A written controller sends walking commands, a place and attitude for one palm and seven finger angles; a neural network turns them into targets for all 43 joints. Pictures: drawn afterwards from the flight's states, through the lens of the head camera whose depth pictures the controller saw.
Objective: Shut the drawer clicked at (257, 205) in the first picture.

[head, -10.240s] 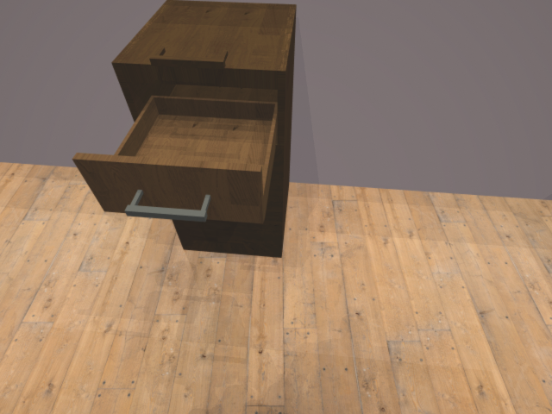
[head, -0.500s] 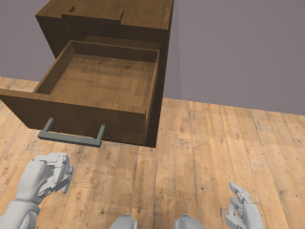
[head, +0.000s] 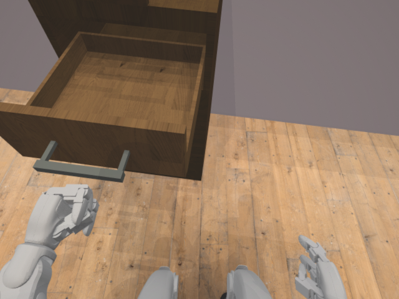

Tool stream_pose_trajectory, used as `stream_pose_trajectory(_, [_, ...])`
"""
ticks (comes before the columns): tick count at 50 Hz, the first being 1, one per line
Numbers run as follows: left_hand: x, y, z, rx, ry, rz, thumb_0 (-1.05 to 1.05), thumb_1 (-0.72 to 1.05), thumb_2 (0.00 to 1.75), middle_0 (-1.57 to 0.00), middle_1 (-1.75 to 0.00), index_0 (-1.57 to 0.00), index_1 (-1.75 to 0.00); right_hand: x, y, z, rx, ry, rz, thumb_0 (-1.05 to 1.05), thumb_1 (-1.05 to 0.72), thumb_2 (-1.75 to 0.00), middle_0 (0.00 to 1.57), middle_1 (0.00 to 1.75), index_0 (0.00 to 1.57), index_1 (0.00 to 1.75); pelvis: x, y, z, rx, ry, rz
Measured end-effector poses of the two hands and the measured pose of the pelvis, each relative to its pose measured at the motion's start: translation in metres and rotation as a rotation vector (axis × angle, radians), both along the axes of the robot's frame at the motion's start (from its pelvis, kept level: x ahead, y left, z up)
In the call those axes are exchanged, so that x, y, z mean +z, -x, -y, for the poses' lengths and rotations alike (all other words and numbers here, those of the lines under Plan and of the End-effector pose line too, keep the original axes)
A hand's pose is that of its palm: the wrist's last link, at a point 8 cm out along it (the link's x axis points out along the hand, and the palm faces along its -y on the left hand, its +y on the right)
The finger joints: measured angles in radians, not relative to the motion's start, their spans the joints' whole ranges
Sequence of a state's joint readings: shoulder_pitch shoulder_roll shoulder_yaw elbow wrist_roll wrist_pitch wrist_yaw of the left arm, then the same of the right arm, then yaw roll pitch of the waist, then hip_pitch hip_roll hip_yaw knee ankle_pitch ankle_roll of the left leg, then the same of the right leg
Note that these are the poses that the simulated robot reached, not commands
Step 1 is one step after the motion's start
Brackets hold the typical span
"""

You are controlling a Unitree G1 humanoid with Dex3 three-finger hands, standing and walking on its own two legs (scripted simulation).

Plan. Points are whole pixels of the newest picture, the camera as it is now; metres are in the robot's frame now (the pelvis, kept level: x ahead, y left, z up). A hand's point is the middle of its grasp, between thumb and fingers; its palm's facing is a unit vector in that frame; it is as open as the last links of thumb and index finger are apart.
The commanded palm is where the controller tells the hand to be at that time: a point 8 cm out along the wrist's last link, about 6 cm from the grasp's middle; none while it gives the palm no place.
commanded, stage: bring the fist close to the handle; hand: left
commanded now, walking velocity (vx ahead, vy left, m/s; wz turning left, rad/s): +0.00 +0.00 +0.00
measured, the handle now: (84, 161) +0.36 +0.25 +0.04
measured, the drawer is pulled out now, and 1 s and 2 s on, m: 0.30 0.26 0.14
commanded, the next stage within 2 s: push the drawer shut in 0.20 s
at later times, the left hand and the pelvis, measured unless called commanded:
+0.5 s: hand (91, 207) +0.27 +0.21 +0.04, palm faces -0.11 -0.99 -0.05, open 3.3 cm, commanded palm +0.27 +0.27 +0.05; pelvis +0.01 +0.00 +0.00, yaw +0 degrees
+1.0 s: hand (99, 182) +0.33 +0.21 +0.03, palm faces -0.11 -0.99 -0.05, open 2.9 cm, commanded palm +0.33 +0.26 +0.05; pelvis +0.00 +0.00 +0.00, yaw +1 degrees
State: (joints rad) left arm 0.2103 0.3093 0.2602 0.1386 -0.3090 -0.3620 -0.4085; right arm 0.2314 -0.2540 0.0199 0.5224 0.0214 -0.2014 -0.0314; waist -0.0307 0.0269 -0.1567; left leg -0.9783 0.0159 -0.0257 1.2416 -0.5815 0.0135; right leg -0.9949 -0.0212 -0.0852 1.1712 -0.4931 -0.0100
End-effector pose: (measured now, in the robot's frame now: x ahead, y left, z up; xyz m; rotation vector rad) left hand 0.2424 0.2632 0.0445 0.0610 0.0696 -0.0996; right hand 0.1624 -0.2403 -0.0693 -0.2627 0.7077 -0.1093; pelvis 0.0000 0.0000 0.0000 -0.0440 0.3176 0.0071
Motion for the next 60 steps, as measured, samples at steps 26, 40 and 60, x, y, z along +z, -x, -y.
stream_pose_trajectory(26, [-0.004,-0.021,-0.003,-0.006,0.009,0.011,0.02,0.90,0.90,-1.40,-1.60,-1.40,-1.60,-0.001,-0.008,0.001,0.011,0.025,-0.023,0.01,-0.90,-0.90,0.20,0.30,0.21,0.30,-0.002,-0.006,-0.001,0.006,0.008,-0.019])
stream_pose_trajectory(40, [-0.007,-0.037,-0.006,0.005,0.004,0.011,-0.03,0.82,0.92,-1.40,-1.60,-1.40,-1.60,-0.013,0.005,0.001,0.015,0.031,-0.098,0.01,-0.90,-0.90,0.20,0.30,0.21,0.30,-0.002,-0.003,-0.002,0.015,0.007,-0.029])
stream_pose_trajectory(60, [-0.006,-0.103,0.000,-0.014,0.009,0.004,-0.02,0.82,0.93,-1.40,-1.60,-1.40,-1.60,-0.016,0.039,0.011,-0.047,0.045,-0.191,0.01,-0.90,-0.90,0.20,0.30,0.21,0.30,0.001,0.005,0.000,0.004,0.001,-0.035])
